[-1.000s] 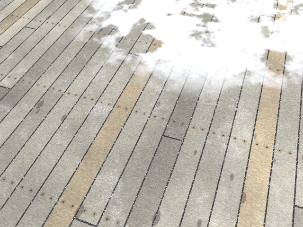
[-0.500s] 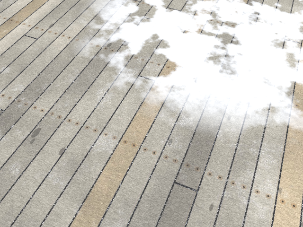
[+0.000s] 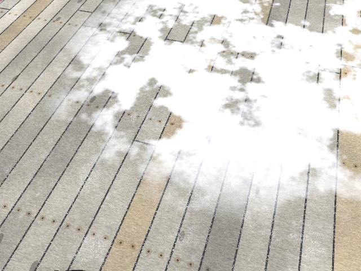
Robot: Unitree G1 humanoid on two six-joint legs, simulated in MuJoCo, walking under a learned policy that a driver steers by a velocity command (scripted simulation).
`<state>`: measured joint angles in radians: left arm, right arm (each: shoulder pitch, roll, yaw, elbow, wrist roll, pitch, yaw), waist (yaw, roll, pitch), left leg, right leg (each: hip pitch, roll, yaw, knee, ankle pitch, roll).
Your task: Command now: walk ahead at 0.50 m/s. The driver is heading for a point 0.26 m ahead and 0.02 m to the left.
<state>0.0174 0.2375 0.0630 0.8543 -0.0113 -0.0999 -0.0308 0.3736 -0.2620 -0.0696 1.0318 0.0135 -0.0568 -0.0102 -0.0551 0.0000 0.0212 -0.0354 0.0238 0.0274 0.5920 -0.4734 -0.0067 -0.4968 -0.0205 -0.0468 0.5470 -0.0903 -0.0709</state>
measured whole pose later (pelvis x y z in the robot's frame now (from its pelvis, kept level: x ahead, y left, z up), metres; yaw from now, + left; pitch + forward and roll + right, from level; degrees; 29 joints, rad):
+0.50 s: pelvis +0.19 +0.00 +0.01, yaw +0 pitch +1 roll -1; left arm 0.21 0.24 0.04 1.01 0.01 -0.05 0.02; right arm 0.09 -0.22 -0.05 0.96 -0.01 -0.04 -0.01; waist 0.03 -0.02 0.01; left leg -0.40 0.02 0.01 0.51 -0.13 0.01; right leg -0.15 0.02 -0.05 0.50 -0.37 -0.02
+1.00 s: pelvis +0.19 +0.01 +0.01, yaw +0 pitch -1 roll +0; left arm 0.28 0.20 0.03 1.11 0.01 0.00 0.04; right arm 0.07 -0.21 -0.06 1.05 0.00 0.02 -0.03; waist 0.02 0.00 0.04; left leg -0.35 -0.01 0.02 0.53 -0.17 0.03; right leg -0.09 -0.01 -0.05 0.51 -0.40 0.00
